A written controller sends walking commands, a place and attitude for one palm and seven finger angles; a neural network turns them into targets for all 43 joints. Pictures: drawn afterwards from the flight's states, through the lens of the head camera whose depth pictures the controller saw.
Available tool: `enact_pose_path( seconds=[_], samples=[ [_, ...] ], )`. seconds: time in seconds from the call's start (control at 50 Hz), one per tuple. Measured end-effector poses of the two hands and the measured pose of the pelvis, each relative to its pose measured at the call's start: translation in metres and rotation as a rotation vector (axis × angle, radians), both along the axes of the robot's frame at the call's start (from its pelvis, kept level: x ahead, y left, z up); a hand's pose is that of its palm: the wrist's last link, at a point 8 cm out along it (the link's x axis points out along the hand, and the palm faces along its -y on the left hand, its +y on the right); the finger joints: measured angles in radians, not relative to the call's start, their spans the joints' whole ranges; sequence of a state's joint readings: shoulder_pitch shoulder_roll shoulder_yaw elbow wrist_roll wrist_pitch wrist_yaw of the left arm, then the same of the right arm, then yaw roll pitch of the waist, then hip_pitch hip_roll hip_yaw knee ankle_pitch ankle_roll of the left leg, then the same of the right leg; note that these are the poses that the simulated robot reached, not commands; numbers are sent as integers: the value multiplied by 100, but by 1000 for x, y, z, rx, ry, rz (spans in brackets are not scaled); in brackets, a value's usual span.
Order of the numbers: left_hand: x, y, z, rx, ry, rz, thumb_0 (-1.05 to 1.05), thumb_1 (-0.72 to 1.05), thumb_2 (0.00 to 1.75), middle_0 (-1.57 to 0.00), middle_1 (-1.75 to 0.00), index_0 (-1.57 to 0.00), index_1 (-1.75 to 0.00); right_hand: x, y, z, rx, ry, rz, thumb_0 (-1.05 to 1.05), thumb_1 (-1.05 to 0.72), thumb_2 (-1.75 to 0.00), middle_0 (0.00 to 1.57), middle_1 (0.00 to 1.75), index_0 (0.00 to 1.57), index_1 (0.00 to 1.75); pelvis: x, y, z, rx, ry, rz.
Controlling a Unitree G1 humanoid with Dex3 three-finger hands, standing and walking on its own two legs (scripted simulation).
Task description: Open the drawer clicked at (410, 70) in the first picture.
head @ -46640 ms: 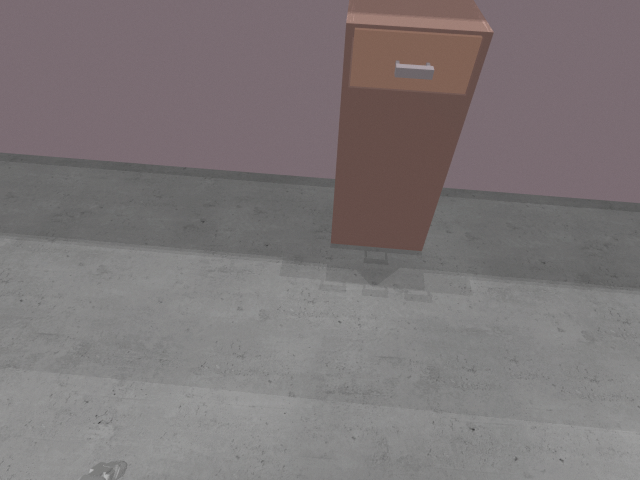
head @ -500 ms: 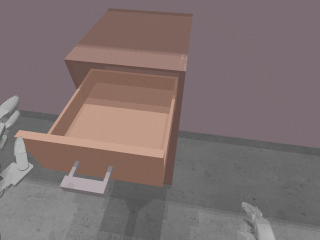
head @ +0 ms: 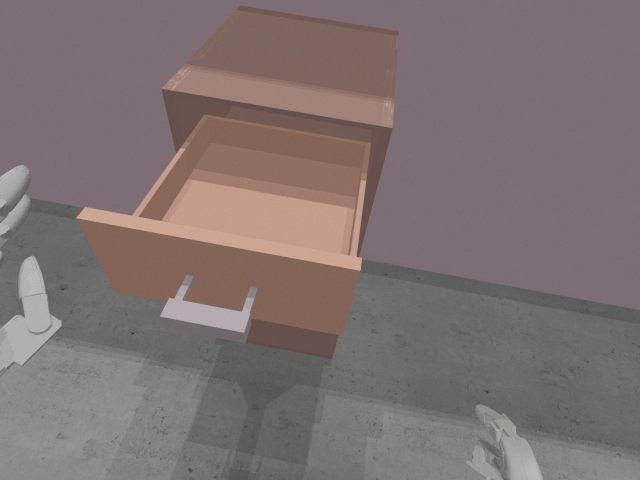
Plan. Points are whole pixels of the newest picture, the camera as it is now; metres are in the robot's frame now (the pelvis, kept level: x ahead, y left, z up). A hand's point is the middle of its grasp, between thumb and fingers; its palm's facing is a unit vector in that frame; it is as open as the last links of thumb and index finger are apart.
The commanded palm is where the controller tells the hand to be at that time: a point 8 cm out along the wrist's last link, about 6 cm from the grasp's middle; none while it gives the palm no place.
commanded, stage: step back with the hand held close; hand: left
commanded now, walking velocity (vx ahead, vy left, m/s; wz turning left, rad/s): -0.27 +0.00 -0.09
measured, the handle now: (213, 304) +0.32 +0.16 +0.04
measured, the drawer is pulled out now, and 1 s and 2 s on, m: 0.30 0.30 0.30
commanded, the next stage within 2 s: stop stepping back and stand still in 0.32 s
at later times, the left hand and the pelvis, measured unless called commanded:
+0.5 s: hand out of the picture +0.05 +0.18 +0.21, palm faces +0.26 -0.79 -0.56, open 7.4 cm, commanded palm +0.00 +0.24 +0.23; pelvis -0.14 -0.04 +0.01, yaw -3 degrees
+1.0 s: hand out of the picture -0.03 +0.21 +0.22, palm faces +0.50 -0.75 -0.43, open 7.4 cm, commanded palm -0.09 +0.25 +0.23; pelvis -0.21 -0.04 +0.01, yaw +2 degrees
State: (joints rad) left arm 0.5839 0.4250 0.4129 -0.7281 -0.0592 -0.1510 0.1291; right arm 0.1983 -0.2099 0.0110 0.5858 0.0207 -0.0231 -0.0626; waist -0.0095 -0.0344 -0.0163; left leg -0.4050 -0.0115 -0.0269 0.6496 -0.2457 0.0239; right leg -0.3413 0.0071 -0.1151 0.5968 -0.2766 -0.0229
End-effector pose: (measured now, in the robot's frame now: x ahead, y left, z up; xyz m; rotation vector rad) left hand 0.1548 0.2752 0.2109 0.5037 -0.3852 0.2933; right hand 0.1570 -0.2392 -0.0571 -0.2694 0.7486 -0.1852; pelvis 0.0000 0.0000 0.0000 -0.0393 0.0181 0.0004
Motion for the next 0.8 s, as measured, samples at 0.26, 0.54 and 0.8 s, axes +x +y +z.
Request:
enact_pose_path(
  seconds=[0.26, 0.54, 0.8],
  samples=[
    [-41, -15, 25, 85, -43, -70, 1, 89, 90, -21, -31, -21, -30, -57, 22, 0, 84, -42, 53, 1, -90, -90, 21, 30, 21, 30, -65, -4, 7, -13, 25, -60],
    [-152, -47, 25, 141, 81, -13, 1, 88, 90, -22, -31, -22, -30, -168, -41, -9, 78, 55, -47, 1, -90, -90, 21, 30, 21, 30, -146, -40, 15, 66, 31, -45],
    [-208, -25, 4, 5, 43, 81, 2, 89, 90, -21, -31, -21, -30, -203, -37, 9, 16, -53, 17, 1, -90, -90, 20, 29, 20, 30, -197, -29, 12, 45, -26, 10]
  ],
)
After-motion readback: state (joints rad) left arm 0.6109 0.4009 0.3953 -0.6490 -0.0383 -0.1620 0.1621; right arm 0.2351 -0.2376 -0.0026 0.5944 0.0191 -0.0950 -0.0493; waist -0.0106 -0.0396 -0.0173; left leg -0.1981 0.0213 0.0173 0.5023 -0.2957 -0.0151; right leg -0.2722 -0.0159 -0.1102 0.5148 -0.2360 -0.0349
